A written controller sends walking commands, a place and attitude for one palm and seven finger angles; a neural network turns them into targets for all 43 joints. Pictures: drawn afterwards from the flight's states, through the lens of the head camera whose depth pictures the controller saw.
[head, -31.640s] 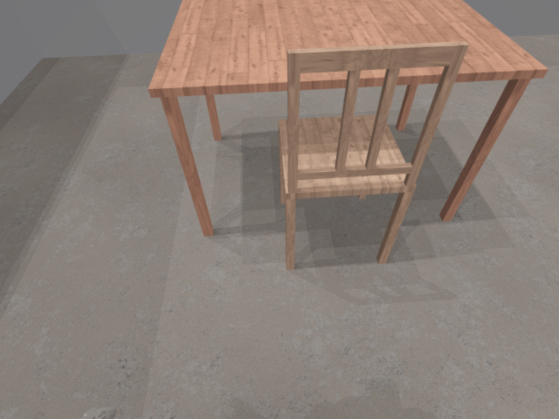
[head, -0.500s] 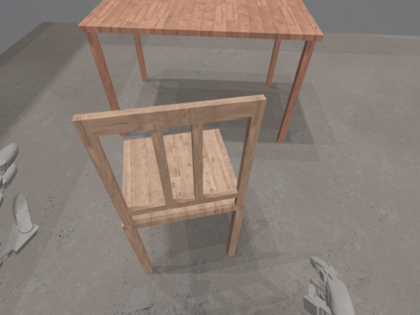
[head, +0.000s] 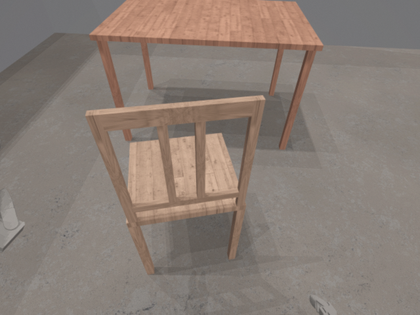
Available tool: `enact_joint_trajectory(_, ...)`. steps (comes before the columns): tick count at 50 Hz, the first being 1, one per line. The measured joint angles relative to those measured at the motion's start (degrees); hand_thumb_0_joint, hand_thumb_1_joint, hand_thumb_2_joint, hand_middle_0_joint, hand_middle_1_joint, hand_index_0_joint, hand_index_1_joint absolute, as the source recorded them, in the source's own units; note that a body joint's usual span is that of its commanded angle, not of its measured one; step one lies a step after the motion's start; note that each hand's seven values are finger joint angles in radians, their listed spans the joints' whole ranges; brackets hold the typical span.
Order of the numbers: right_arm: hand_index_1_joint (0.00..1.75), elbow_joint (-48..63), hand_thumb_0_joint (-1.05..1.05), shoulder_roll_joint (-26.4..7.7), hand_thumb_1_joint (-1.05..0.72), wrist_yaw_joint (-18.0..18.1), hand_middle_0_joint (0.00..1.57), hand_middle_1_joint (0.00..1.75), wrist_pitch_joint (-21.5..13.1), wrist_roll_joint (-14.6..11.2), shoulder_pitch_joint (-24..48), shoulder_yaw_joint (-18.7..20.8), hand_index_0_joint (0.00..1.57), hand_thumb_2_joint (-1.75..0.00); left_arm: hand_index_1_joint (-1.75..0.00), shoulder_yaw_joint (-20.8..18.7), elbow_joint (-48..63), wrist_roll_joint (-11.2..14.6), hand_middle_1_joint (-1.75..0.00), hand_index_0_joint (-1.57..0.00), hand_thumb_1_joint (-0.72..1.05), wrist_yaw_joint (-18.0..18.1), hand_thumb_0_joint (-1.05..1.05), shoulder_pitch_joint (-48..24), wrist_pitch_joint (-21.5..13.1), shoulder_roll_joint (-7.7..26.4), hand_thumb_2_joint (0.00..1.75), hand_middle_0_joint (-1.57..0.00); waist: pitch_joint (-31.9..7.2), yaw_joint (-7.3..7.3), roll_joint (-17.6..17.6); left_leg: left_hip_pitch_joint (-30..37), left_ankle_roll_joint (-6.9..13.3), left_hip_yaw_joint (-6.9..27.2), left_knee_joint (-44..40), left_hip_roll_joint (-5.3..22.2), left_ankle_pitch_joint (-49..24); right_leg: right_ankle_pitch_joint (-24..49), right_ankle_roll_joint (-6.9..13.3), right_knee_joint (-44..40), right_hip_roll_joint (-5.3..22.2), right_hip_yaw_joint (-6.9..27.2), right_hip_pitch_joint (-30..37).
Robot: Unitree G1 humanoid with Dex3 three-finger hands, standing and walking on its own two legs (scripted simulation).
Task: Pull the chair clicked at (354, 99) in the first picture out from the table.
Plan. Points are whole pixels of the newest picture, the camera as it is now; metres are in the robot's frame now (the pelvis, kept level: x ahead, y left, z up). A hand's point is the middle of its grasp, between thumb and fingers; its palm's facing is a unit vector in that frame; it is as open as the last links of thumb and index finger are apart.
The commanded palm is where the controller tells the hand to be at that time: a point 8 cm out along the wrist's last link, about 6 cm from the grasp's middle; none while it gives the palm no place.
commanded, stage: let the arm hang, fingers relaxed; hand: left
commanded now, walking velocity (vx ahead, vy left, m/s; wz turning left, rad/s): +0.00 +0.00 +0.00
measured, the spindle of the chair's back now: (168, 167) +0.52 +0.13 -0.06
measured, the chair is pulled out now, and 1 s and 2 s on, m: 0.67 0.67 0.67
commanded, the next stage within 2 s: look to check the result in 1.12 s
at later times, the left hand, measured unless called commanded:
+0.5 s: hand out of the picture +0.05 +0.18 -0.16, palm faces +0.05 -0.98 -0.20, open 7.0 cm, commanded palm none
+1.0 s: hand out of the picture -0.02 +0.14 -0.16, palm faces +0.05 -0.99 -0.15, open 7.4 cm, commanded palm none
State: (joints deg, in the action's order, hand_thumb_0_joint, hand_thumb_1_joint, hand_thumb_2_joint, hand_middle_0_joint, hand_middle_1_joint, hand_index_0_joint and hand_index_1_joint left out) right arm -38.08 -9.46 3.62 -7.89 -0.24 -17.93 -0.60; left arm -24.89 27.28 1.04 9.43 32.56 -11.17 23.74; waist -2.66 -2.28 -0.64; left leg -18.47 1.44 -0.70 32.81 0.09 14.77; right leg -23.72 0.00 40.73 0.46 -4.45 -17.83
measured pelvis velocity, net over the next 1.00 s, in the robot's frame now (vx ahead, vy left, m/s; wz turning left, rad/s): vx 0.00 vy -0.01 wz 0.00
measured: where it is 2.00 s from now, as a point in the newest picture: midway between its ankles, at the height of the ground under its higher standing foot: outside the picture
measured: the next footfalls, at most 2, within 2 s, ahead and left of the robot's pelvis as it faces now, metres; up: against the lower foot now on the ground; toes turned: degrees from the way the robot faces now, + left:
none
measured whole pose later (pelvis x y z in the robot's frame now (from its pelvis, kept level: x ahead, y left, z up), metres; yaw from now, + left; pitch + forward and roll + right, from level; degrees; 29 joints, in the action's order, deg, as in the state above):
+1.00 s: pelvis +0.00 -0.01 +0.01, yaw +0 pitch -2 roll +0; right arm -62.8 -7.1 1.9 -0.1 0.6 -20.0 -0.9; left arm 1.3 -62.1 0.0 1.8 20.3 0.9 5.0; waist 1.7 0.0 -1.3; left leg -10.8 0.6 -2.2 25.4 0.2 13.1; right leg -15.9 1.5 25.7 0.8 -5.7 -8.4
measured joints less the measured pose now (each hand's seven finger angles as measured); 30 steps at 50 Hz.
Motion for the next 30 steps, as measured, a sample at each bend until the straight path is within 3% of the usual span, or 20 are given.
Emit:
enact_joint_trajectory(2, 0.30, -0.1, 0.01, -0.2, -0.90, -0.9, 0.20, 0.30, -0.3, 0.4, 0.0, 0.0, 0.20, -0.90, -0.30, 0.0, -1.6, -0.9, -0.30, -0.21, 0.89, -1.0, 0.01, -0.5, -1.1, 1.0, 0.90, -0.21, -0.2, 0.81, -0.5, -1.8, -0.5, -0.3, 1.8, 0.0, 0.8, 6.6, 0.7, -9.1, 0.3, -0.8, 3.3)
enact_joint_trajectory(3, 0.30, -0.9, 0.01, -1.0, -0.90, -1.8, 0.20, 0.30, 0.4, 0.6, 0.5, 0.7, 0.20, -0.90, -0.30, 2.4, -5.9, -1.9, -0.30, -0.21, 0.89, -2.6, 0.01, -3.3, -0.1, 0.1, 0.90, -0.21, 0.0, 1.28, -2.4, -3.0, -0.5, 0.3, 3.8, 0.4, 1.6, 7.5, 1.0, -8.4, -0.1, -1.6, 2.8)
enact_joint_trajectory(5, 0.30, -3.5, 0.01, -2.6, -0.90, -2.9, 0.20, 0.30, 3.4, 0.9, 1.6, 1.8, 0.20, -0.90, -0.30, 8.4, -17.8, -2.6, -0.30, -0.20, 0.89, -5.3, 0.00, -9.1, 4.6, -3.0, 0.90, -0.20, -0.3, 1.85, -4.8, -4.2, -0.7, 0.6, 7.4, 0.2, 3.4, 4.4, 1.3, -5.4, 0.3, -2.4, 1.8)
enact_joint_trajectory(7, 0.30, -5.6, 0.01, -3.4, -0.90, -3.6, 0.20, 0.30, 6.7, 1.4, 2.3, 1.9, 0.20, -0.90, -0.30, 13.4, -31.4, -2.9, -0.29, -0.20, 0.90, -6.7, 0.00, -13.3, 9.2, -6.7, 0.90, -0.20, -0.6, 1.74, -5.1, -3.7, -0.6, 0.1, 9.5, -0.4, 4.6, 1.4, 1.1, -2.6, 1.4, -2.5, 1.3)
enact_joint_trajectory(10, 0.30, -8.0, 0.01, -3.0, -0.90, -4.2, 0.20, 0.30, 8.9, 2.0, 3.1, 1.5, 0.20, -0.90, -0.30, 19.0, -50.3, -2.9, -0.29, -0.20, 0.90, -7.9, 0.00, -16.7, 14.1, -11.2, 0.90, -0.19, 0.7, 0.68, -2.6, -1.1, 0.0, -0.5, 7.3, -1.5, 6.5, -0.8, 0.4, 0.0, 2.8, -2.1, 1.3)
enact_joint_trajectory(14, 0.30, -11.2, 0.01, -1.8, -0.91, -3.7, 0.20, 0.30, 8.1, 2.0, 2.9, -0.2, 0.20, -0.90, -0.30, 24.9, -68.6, -1.9, -0.29, -0.19, 0.91, -9.0, 0.01, -16.7, 16.4, -16.4, 0.90, -0.20, 3.2, 0.03, 1.4, 1.6, 0.1, -1.1, 3.7, -1.3, 4.8, 0.7, 0.1, -3.2, 2.5, -1.5, 3.5)
enact_joint_trajectory(16, 0.30, -13.0, 0.01, -1.0, -0.91, -3.0, 0.20, 0.30, 7.7, 1.8, 1.8, -0.6, 0.20, -0.90, -0.30, 22.8, -71.5, 0.2, -0.29, -0.20, 0.98, -7.6, -0.05, -17.3, 14.2, -17.5, 0.90, -0.20, 4.3, 0.76, 2.5, 2.2, -0.2, -0.3, 1.6, -0.8, 3.6, 2.3, 0.7, -6.6, 1.8, -2.4, 4.9)
enact_joint_trajectory(19, 0.30, -15.6, 0.01, -0.4, -0.91, -2.3, 0.20, 0.30, 7.9, 1.7, 0.7, -0.5, 0.20, -0.90, -0.30, 23.1, -74.4, -0.6, -0.30, -0.21, 1.02, -7.6, -0.09, -18.1, 12.8, -15.8, 0.90, -0.21, 5.2, 2.04, 2.9, 3.4, -0.6, 0.2, -1.4, -0.4, 1.9, 4.6, 1.1, -10.7, 1.0, -2.9, 6.7)
enact_joint_trajectory(30, 0.30, -20.5, 0.00, 0.0, -0.91, -1.9, 0.20, 0.30, 8.4, 1.0, -0.8, -0.2, 0.19, -0.90, -0.30, 24.7, -84.6, -1.0, -0.29, -0.20, 0.94, -7.8, -0.02, -15.4, 13.2, -13.2, 0.90, -0.20, 5.4, 1.72, -0.9, 7.2, -0.4, -0.6, -6.1, -0.5, -0.4, 7.0, 0.9, -15.1, 0.9, -2.1, 10.0)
